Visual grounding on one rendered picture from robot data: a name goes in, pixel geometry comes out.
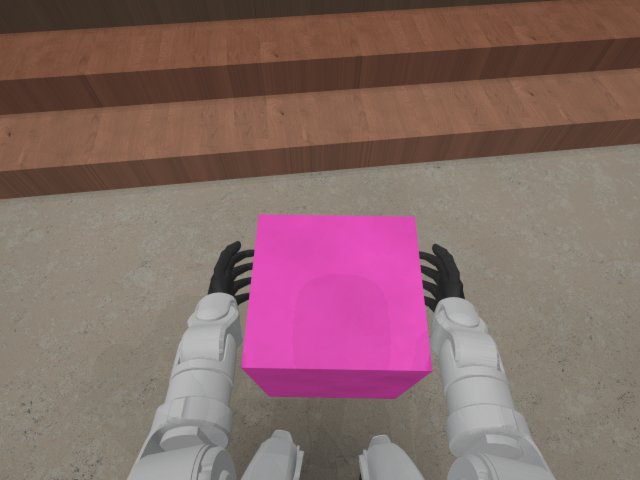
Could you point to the robot right forearm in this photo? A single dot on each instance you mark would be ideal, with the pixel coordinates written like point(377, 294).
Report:
point(482, 415)

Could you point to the robot left shin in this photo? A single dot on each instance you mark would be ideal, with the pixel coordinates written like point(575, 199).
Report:
point(282, 435)

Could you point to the carton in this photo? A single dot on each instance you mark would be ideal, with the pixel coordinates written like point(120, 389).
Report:
point(336, 307)

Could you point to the robot right thigh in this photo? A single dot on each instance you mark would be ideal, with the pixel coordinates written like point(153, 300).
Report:
point(387, 461)

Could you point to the robot left forearm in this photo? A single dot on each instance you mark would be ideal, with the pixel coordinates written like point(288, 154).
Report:
point(197, 405)

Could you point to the robot right upper arm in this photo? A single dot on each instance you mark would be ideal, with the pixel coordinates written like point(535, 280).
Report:
point(478, 465)

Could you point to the robot right hand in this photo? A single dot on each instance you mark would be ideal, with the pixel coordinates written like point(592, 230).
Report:
point(447, 277)

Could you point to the robot left upper arm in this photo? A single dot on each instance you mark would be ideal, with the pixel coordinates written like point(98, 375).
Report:
point(201, 462)

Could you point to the robot left hand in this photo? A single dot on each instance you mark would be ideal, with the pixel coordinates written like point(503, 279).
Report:
point(224, 275)

